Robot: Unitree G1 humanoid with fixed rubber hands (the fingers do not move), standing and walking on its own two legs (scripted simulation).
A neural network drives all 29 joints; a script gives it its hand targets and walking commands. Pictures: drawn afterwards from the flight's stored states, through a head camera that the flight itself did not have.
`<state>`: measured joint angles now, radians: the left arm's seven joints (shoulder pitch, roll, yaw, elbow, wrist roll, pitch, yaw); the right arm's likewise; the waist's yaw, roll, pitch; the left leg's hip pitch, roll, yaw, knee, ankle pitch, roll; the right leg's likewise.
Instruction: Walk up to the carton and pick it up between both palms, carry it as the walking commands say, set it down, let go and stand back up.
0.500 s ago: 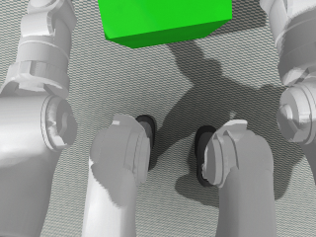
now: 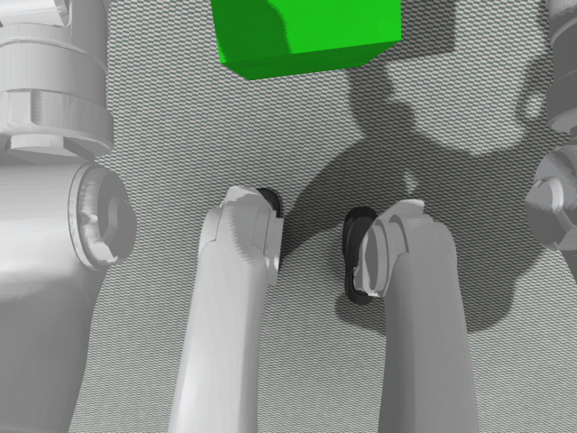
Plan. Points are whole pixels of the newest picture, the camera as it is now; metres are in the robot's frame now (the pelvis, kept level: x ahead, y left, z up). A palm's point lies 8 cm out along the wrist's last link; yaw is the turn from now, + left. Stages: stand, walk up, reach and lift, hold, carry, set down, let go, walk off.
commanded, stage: set down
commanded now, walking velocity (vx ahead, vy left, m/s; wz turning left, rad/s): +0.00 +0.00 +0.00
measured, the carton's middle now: out of the picture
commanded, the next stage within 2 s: let go in 0.70 s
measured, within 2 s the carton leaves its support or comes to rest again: neither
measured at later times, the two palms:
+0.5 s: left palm out of the picture +0.57 +0.25 +0.02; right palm out of the picture +0.62 -0.13 +0.03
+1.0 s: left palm out of the picture +0.55 +0.24 +0.10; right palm out of the picture +0.58 -0.14 +0.10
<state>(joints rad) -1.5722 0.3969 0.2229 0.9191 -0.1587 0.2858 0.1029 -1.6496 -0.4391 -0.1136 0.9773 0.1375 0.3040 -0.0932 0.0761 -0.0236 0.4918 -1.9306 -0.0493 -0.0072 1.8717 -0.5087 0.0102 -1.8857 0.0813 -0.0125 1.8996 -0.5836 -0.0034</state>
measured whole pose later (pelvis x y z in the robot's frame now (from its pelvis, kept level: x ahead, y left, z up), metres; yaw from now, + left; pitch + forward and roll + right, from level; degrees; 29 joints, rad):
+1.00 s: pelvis +0.08 +0.01 +0.23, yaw +0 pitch +43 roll -2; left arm -1.05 0.23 0.37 0.88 0.16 0.15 -0.04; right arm -1.09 -0.17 -0.37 0.88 -0.19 0.18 -0.07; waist 0.06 -0.01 0.01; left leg -1.34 -0.04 -0.05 0.82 -0.23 0.02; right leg -1.29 0.08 0.05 0.81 -0.27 0.00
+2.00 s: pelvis +0.14 +0.00 +0.30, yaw +0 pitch -3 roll +0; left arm 0.22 0.23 0.02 0.38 0.01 0.14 -0.07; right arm 0.24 -0.21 -0.05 0.40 0.01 0.12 0.08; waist 0.00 -0.01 0.12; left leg -0.13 -0.04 -0.04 0.45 -0.27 0.02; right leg -0.08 0.04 0.05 0.43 -0.29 -0.02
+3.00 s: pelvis +0.15 +0.02 +0.30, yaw -1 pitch +0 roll +0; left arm 0.21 0.38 0.02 0.74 0.03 -0.01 0.02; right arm 0.16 -0.36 -0.04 0.82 -0.03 0.00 0.00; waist -0.01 -0.04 -0.02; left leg -0.16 -0.05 0.00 0.43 -0.27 0.04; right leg -0.13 0.02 0.07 0.42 -0.29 0.00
